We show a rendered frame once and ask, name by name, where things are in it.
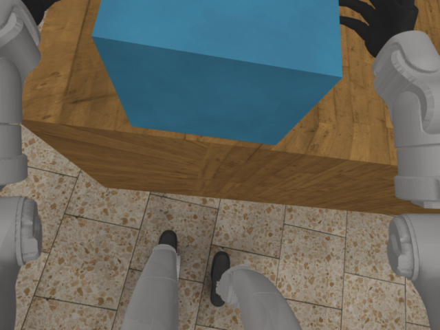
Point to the robot right upper arm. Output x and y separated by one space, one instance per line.
413 250

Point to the robot left forearm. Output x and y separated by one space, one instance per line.
19 55

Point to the left robot shin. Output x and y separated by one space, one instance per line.
164 247

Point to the robot left hand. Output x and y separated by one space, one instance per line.
37 8

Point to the carton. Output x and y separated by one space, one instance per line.
245 70

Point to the robot right forearm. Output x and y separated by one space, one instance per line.
407 79

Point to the robot right hand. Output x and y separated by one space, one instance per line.
390 17

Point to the robot left upper arm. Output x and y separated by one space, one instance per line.
21 238

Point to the pedestal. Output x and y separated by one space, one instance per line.
341 155

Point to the robot right foot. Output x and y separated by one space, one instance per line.
220 263

